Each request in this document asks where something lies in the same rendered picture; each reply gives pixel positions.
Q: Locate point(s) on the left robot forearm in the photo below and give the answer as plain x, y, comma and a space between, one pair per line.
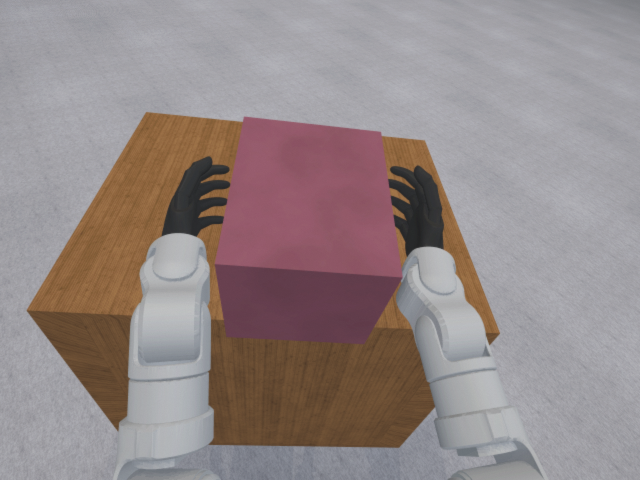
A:
168, 415

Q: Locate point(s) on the robot right upper arm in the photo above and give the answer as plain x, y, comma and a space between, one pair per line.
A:
510, 470

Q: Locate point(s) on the robot left hand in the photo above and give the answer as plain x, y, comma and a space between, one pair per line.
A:
185, 206

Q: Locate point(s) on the carton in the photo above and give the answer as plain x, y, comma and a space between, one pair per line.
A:
308, 249

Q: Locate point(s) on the robot right hand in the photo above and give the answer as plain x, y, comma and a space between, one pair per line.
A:
424, 225

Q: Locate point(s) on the right robot forearm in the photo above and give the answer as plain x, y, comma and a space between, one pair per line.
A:
474, 416

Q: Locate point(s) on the pedestal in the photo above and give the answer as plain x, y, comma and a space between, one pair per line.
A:
264, 392

